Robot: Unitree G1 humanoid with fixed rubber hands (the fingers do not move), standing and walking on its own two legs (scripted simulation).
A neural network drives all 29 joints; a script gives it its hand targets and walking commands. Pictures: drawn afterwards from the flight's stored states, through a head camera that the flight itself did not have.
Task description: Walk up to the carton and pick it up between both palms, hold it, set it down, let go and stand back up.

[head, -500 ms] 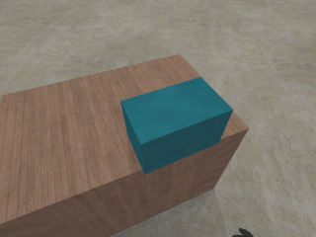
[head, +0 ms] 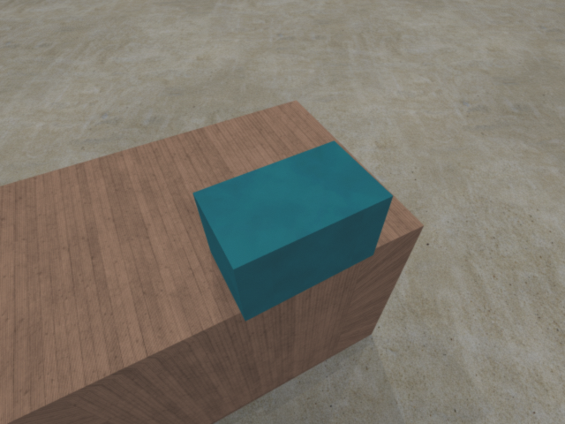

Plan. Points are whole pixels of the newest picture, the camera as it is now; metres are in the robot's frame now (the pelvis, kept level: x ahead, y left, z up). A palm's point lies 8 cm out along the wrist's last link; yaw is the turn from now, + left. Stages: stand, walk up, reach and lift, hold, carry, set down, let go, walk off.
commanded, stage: walk up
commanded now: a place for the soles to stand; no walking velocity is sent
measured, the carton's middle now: (291, 226) +0.46 +0.00 -0.04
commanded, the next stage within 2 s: none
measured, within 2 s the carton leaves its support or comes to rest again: neither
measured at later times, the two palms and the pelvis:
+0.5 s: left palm out of the picture +0.06 +0.11 -0.15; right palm out of the picture +0.08 -0.46 -0.15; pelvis +0.00 -0.17 -0.04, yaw +11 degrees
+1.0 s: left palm out of the picture +0.02 +0.00 -0.14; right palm (562, 364) +0.21 -0.44 -0.12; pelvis +0.08 -0.24 +0.00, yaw +25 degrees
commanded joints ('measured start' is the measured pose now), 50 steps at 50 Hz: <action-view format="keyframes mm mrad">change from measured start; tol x32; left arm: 1 56 111 20 -10 -1 -8 6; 50 34 57 59 -217 30 37 -14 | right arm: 1 22 -126 -20 -29 -3 -11 -6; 50 55 -102 -119 -331 -9 -47 -31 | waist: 1 4 0 30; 20 60 254 24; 25 82 -366 142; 50 31 138 -38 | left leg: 1 111 96 -134 -79 -18 30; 5 251 392 -679 -272 -616 203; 19 -212 216 -382 -177 -474 128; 24 -580 -117 -219 712 -638 2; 38 -51 -86 -98 74 -126 24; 41 340 160 -487 -42 132 115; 50 0 70 -335 13 479 149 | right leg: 1 -162 -82 80 -106 90 -62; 4 -438 34 -79 296 -346 -7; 11 -459 -74 56 653 -28 51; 22 64 -28 -45 181 -94 10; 26 -404 -320 543 -357 -664 -50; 40 -292 -241 32 29 57 -110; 43 -511 -69 -38 398 -330 -14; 50 -212 1 -68 342 -16 0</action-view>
